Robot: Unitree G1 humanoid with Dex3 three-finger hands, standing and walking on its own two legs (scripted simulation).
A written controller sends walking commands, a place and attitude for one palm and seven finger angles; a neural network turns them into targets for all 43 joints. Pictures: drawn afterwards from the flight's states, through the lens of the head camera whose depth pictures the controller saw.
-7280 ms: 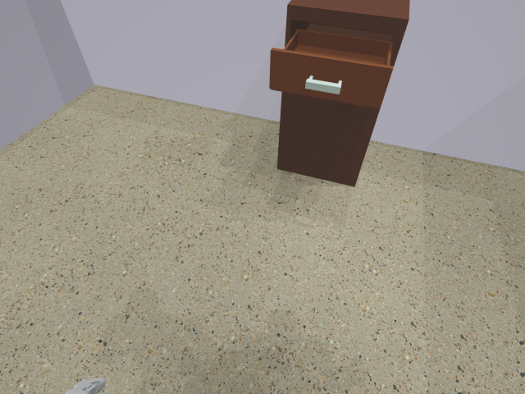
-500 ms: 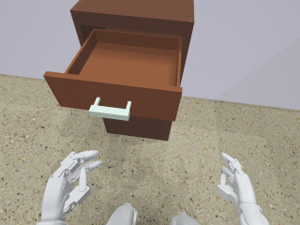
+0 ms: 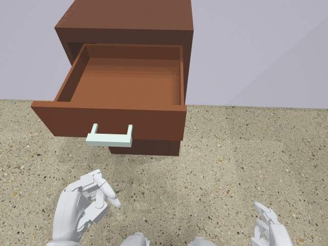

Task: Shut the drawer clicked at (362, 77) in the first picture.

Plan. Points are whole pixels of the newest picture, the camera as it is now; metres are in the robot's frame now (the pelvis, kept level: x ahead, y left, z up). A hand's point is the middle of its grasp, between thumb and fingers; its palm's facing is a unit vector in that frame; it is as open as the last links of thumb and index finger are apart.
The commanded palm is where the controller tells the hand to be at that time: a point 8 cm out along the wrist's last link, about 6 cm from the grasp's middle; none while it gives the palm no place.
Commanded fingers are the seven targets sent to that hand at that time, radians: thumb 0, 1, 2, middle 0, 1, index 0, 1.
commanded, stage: raise the hand and make a fist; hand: left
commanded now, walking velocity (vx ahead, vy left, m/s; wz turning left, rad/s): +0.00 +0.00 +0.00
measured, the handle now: (111, 133) +0.40 +0.16 +0.02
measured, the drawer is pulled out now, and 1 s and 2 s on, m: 0.29 0.29 0.29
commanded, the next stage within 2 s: bring the fist close to the handle in 0.86 s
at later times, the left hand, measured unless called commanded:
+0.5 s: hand (105, 207) +0.18 +0.11 +0.11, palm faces -0.01 -1.00 -0.06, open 3.2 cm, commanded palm +0.15 +0.16 +0.12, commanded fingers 0.00 0.90 0.90 -1.40 -1.60 -1.40 -1.60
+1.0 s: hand (101, 204) +0.19 +0.12 +0.12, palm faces +0.00 -1.00 -0.02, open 3.3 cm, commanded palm +0.16 +0.18 +0.11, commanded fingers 0.00 0.90 0.90 -1.40 -1.60 -1.40 -1.60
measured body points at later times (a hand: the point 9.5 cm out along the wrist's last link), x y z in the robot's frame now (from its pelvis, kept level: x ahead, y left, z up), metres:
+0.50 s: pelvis +0.01 +0.00 +0.01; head +0.03 -0.02 +0.46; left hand +0.18 +0.17 +0.12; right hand +0.21 -0.21 -0.04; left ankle +0.01 +0.11 -0.67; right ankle +0.01 -0.10 -0.67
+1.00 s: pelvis +0.01 +0.00 +0.02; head +0.03 -0.02 +0.47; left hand +0.18 +0.17 +0.12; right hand +0.20 -0.23 -0.05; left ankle +0.01 +0.11 -0.67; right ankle +0.01 -0.10 -0.67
